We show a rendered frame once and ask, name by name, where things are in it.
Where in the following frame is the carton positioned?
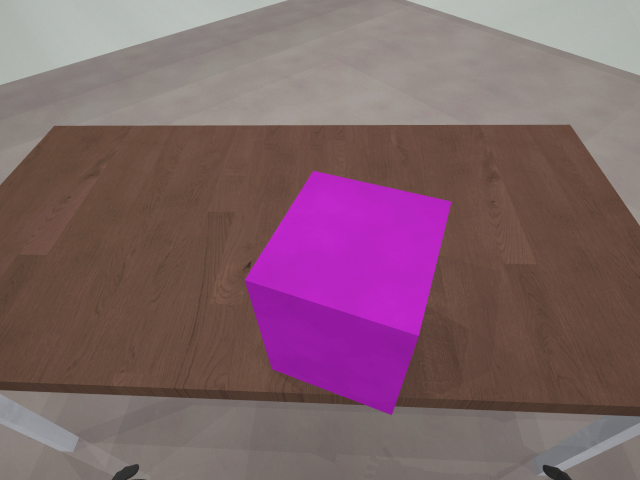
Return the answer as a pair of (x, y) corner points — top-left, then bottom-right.
(245, 171), (451, 415)

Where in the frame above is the table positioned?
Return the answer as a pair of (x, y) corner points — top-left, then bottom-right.
(0, 125), (640, 476)

